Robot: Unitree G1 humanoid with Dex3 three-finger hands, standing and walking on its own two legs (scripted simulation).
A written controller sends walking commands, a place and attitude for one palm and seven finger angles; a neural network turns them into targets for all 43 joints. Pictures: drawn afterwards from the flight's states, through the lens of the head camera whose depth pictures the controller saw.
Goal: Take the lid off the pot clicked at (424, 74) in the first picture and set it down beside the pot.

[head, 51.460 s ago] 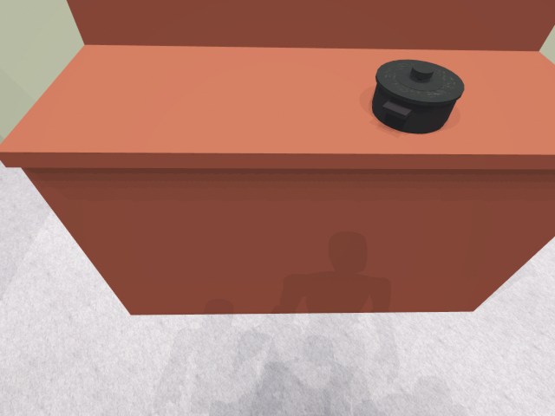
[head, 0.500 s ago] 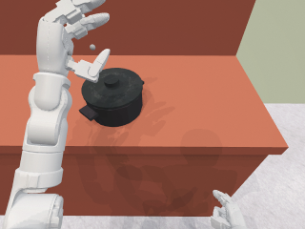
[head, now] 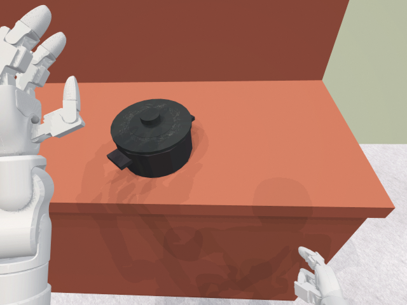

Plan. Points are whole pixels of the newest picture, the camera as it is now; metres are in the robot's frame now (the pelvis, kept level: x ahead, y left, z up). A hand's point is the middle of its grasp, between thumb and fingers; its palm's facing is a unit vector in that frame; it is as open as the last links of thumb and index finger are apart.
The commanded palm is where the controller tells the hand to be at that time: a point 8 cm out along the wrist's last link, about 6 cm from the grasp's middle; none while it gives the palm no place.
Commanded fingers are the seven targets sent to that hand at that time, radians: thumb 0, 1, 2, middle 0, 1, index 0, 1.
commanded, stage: draw the hand back to the body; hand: left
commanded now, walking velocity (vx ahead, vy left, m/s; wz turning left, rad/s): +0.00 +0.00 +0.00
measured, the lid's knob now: (150, 116) +0.45 +0.16 +0.15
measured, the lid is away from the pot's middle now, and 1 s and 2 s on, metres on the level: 0.01 0.01 0.01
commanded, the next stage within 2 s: come to a stop and stand still in 0.98 s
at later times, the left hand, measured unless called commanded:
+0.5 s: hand (24, 152) +0.21 +0.22 +0.28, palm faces +0.42 -0.87 -0.25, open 7.5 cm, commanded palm +0.16 +0.27 +0.28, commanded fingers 0.00 0.90 0.90 -0.20 -0.30 -0.20 -0.30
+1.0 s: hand out of the picture +0.16 +0.26 +0.27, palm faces +0.51 -0.80 -0.32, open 7.4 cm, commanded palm +0.11 +0.30 +0.27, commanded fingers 0.00 0.90 0.90 -0.20 -0.30 -0.20 -0.30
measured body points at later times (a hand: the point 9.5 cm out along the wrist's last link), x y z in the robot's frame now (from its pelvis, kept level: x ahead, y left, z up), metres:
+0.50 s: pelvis -0.01 +0.00 +0.00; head -0.03 -0.02 +0.45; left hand +0.18 +0.26 +0.30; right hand +0.18 -0.21 -0.09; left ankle +0.00 +0.11 -0.74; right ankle -0.04 -0.08 -0.74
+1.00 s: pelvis -0.01 +0.02 +0.00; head -0.04 +0.00 +0.45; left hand +0.13 +0.30 +0.28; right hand +0.19 -0.19 -0.08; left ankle +0.00 +0.11 -0.74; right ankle -0.04 -0.08 -0.74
